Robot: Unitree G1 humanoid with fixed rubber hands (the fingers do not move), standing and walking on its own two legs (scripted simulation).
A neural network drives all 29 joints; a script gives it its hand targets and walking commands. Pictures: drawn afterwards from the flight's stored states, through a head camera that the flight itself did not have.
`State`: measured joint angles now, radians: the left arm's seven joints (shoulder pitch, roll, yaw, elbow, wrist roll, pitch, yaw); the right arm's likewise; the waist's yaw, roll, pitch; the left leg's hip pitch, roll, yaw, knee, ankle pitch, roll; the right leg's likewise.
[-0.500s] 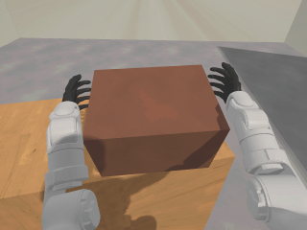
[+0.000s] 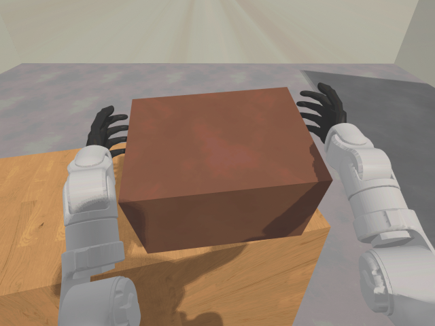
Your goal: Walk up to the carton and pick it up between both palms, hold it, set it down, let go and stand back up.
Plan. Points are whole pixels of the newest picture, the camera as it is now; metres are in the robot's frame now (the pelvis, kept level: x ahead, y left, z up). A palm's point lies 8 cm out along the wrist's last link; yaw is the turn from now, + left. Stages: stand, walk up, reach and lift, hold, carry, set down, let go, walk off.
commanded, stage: reach and lift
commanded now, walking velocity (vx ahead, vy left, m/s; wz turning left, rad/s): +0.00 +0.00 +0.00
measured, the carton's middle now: (218, 168) +0.39 -0.01 +0.15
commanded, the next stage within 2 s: hold in 0.14 s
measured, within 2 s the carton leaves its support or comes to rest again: neither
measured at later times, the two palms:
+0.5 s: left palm (81, 142) +0.35 +0.22 +0.25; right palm (327, 111) +0.36 -0.18 +0.28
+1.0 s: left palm (88, 142) +0.35 +0.21 +0.25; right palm (331, 113) +0.36 -0.19 +0.28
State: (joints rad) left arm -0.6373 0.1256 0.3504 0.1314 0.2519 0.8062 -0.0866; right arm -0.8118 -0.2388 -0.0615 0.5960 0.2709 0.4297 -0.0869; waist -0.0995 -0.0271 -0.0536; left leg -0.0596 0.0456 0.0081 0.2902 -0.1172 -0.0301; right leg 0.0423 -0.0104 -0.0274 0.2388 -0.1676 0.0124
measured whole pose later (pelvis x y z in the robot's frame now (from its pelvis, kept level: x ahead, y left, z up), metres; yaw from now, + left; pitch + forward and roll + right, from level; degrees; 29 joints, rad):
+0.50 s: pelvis -0.01 +0.00 +0.00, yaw +0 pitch -5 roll -1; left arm -0.72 0.18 0.37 0.17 0.25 0.87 -0.12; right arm -0.88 -0.24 -0.07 0.58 0.27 0.54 -0.11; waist -0.09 -0.04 -0.10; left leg -0.09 0.04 -0.01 0.28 -0.10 -0.03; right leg 0.02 -0.01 -0.03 0.23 -0.15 0.01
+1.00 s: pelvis +0.00 +0.00 +0.00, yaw -1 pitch -5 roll -1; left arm -0.68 0.16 0.38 0.12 0.25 0.88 -0.11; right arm -0.87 -0.26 -0.02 0.56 0.30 0.54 -0.11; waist -0.08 -0.02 -0.11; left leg -0.09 0.05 0.00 0.27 -0.10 -0.03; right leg 0.01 0.00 -0.01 0.23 -0.15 0.01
